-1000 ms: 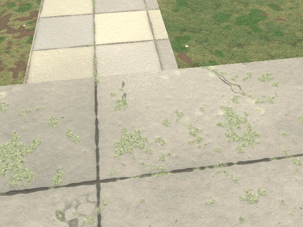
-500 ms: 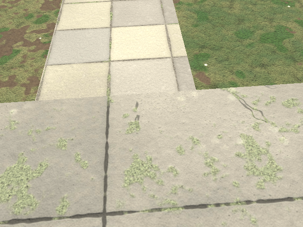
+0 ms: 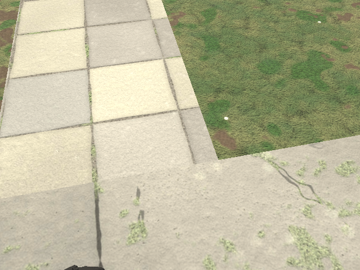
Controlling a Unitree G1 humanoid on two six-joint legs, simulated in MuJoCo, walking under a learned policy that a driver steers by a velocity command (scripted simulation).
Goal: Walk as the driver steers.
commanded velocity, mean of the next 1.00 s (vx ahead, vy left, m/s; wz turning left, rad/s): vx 0.99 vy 0.00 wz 0.53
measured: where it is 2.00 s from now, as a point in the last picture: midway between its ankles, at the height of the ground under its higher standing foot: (118, 118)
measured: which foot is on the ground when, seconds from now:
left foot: down 0.00-0.16, up 0.18-0.58, down 0.60-1.00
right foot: up 0.00-0.12, down 0.14-0.60, up 0.62-1.00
